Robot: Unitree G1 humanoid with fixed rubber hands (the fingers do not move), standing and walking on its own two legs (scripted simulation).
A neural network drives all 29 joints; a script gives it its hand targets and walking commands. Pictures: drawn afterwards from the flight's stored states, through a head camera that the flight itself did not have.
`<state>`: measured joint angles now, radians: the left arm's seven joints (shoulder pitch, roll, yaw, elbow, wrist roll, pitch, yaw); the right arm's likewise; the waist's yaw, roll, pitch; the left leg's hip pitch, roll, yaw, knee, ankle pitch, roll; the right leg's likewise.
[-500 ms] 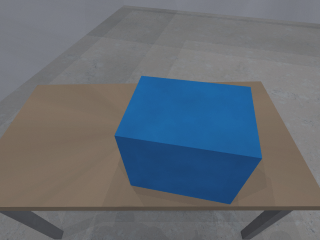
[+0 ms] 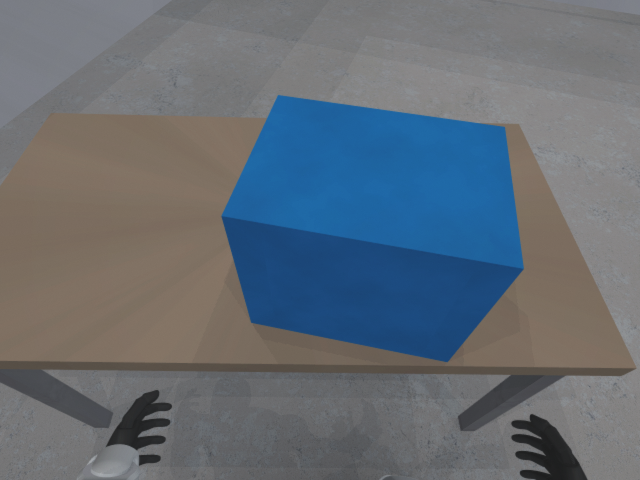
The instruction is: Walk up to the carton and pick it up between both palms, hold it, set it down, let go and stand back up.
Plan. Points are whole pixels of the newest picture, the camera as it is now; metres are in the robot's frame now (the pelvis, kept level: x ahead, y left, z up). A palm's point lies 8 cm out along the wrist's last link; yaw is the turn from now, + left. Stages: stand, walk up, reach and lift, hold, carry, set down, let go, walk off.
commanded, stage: reach and lift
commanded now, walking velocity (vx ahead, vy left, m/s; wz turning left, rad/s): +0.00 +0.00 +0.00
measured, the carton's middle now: (366, 234) +0.45 -0.03 +0.01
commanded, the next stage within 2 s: none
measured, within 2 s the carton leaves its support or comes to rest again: neither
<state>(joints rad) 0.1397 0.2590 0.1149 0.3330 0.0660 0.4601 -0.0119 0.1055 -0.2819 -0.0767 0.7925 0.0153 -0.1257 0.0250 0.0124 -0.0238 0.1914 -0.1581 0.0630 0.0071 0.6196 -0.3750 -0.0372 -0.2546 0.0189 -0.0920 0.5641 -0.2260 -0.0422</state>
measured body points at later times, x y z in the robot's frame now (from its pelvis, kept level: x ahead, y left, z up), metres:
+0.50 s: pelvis -0.03 -0.01 +0.00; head -0.08 -0.03 +0.45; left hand +0.18 +0.25 -0.03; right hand +0.13 -0.27 -0.05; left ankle -0.02 +0.14 -0.73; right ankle +0.05 -0.09 -0.73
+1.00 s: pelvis -0.02 +0.00 +0.00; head -0.06 -0.01 +0.45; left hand +0.18 +0.28 -0.02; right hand +0.18 -0.23 -0.03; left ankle -0.02 +0.14 -0.73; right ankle +0.05 -0.09 -0.73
